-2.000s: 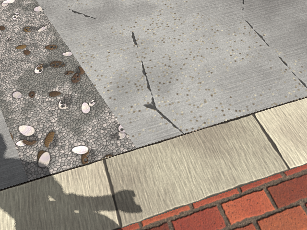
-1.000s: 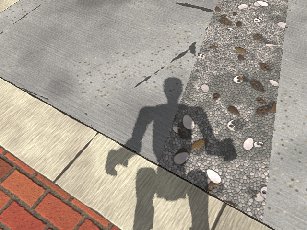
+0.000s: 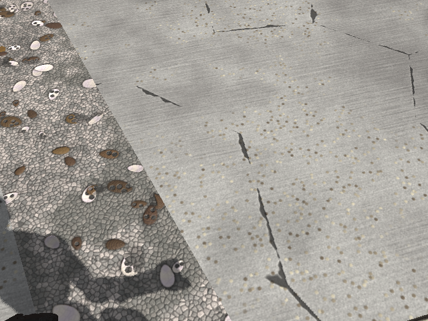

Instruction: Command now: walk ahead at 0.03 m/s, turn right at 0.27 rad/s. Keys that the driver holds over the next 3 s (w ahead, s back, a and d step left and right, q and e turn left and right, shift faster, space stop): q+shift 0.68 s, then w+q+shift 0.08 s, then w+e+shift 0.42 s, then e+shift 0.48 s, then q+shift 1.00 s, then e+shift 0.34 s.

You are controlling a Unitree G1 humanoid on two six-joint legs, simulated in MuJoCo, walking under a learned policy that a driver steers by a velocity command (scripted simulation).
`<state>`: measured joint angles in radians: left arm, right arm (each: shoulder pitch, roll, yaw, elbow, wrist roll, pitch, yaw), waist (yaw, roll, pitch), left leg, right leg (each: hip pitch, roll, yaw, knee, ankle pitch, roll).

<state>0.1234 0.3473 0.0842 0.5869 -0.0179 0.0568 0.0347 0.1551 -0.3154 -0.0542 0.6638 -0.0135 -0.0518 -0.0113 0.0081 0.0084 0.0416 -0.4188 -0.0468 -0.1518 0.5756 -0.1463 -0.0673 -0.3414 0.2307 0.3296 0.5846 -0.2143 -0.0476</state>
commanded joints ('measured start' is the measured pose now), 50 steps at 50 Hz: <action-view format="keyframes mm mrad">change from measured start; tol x32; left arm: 1 109 -26 -29 -22 24 -17 -11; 50 -58 49 -26 37 -19 -133 -68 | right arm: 1 -45 -99 -16 -91 -27 -25 13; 50 177 -182 -39 -97 14 -35 10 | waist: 1 47 10 -201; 50 -85 123 40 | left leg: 1 279 209 -162 -241 310 96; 7 111 158 -321 -282 -166 185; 14 135 114 -352 -161 48 182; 20 -227 50 26 575 -374 -5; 31 175 34 260 -23 -43 73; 33 586 341 -333 -105 722 313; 37 371 304 -431 -339 -521 333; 50 332 345 -103 -451 -386 268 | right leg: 1 76 -178 86 74 -73 -27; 29 278 -516 -370 -153 525 -120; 32 29 -412 -500 248 311 35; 33 -330 -251 -488 570 -457 133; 34 -375 -204 -244 709 -504 129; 50 -423 -326 -276 177 126 64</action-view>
